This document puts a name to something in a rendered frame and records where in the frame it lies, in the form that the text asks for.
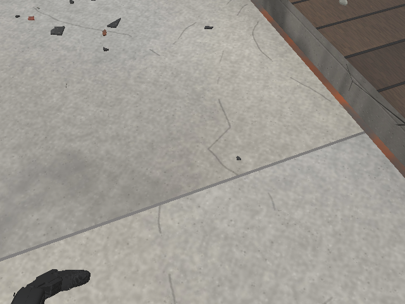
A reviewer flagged robot left hand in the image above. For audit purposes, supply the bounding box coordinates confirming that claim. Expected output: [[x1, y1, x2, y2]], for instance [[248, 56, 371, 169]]
[[11, 269, 90, 304]]

